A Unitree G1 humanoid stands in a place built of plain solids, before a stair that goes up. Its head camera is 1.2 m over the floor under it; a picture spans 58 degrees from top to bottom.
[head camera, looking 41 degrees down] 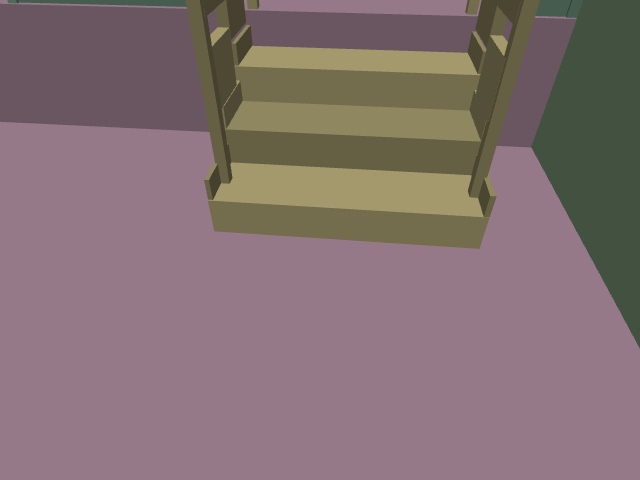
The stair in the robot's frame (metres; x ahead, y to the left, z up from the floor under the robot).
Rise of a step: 0.17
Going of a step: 0.30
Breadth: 1.12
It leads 6 degrees to the right of straight ahead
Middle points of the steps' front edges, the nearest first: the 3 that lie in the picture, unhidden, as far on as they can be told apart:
1.38 -0.10 0.17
1.68 -0.13 0.33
1.97 -0.16 0.50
